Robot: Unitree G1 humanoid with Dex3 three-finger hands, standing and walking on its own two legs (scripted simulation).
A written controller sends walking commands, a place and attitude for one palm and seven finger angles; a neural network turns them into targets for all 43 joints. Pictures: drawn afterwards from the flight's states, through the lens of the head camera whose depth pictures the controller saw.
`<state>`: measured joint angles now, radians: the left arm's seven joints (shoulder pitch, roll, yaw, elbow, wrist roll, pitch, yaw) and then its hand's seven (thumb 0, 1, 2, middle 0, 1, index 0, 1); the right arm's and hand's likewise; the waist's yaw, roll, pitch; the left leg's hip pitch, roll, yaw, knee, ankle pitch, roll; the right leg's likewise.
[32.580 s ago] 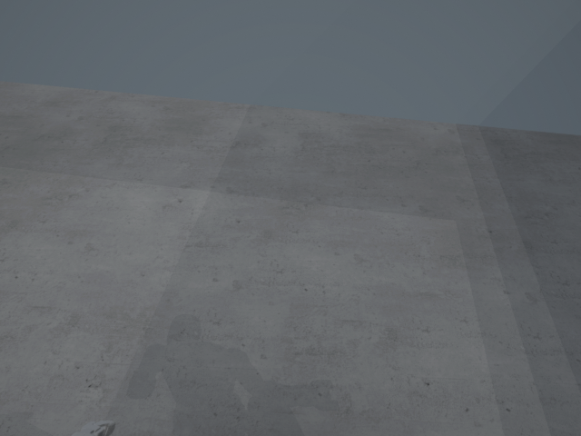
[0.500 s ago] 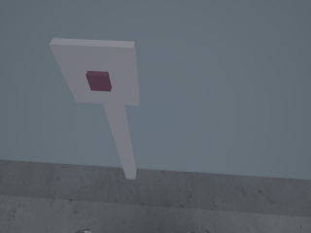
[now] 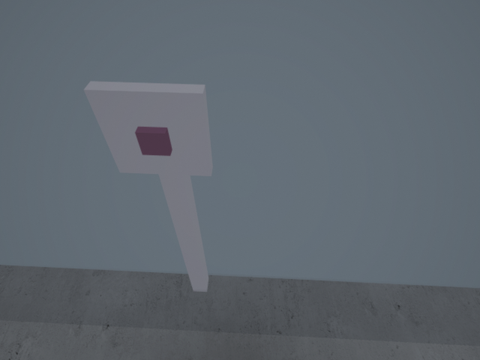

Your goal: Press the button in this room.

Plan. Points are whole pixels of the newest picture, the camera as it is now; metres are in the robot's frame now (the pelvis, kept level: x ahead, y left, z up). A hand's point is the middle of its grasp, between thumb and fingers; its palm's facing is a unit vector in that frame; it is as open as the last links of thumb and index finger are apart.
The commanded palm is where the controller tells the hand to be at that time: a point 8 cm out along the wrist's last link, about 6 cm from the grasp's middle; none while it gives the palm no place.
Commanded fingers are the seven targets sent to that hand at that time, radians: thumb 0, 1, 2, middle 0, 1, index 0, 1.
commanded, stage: come to a stop and stand still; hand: left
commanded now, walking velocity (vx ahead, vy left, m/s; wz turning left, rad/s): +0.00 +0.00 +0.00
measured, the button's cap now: (154, 140) +0.49 +0.21 +0.10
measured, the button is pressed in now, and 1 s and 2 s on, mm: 0 0 0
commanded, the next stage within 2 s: look again from close up in 0.44 s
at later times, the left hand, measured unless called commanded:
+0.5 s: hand out of the picture -0.02 +0.15 -0.17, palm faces +0.02 -0.98 -0.19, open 7.3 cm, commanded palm none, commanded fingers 0.00 0.90 0.90 -0.20 -0.30 -0.20 -0.30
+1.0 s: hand out of the picture +0.02 +0.20 -0.18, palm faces +0.01 -0.98 -0.22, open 7.4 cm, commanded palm none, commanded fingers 0.00 0.90 0.90 -0.20 -0.30 -0.20 -0.30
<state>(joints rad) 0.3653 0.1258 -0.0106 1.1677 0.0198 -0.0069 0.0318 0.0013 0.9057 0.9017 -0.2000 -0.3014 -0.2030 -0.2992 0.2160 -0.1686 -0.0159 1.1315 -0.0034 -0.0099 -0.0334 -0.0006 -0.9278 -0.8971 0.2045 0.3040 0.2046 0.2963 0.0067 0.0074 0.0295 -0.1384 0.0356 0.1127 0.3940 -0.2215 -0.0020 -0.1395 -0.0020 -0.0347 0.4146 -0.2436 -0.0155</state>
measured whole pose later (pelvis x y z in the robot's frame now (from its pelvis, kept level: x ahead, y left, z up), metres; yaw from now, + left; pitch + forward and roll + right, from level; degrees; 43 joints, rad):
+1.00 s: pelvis +0.00 +0.03 -0.01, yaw +0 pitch +0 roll +0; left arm 0.28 0.15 -0.01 1.09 0.02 -0.02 0.04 0.00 0.91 0.90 -0.20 -0.30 -0.20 -0.30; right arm 0.31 -0.15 0.02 1.09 -0.02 -0.02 -0.03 0.01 -0.93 -0.90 0.20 0.30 0.20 0.30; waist -0.01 0.02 0.01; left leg -0.18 -0.02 0.08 0.48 -0.29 0.05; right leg -0.21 -0.04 -0.02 0.50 -0.29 0.02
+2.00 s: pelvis -0.03 -0.01 -0.06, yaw +2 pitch +9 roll -1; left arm 0.42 0.26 0.24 -0.03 -0.32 -0.29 -0.31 0.01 0.90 0.90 -1.12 -1.30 -1.12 -1.30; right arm 0.32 -0.21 0.02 0.58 0.04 -0.21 -0.06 0.01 -0.90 -0.90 0.21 0.30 0.21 0.30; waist -0.03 0.04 -0.11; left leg -0.66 0.04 0.00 0.95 -0.44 -0.01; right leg -0.63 0.00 -0.10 0.91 -0.44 -0.04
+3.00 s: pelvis -0.01 +0.01 -0.02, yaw +2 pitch +1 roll -1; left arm 0.26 0.29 0.26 -0.10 -0.30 -0.04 -0.31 0.01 0.90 0.90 -1.30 -1.50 -1.30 -1.50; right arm 0.26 -0.26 0.05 0.59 0.05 -0.25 -0.07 0.01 -0.91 -0.90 0.21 0.30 0.21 0.30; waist 0.02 0.04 -0.06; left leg -0.33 0.01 0.02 0.67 -0.36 0.02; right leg -0.30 -0.01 -0.08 0.62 -0.34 0.00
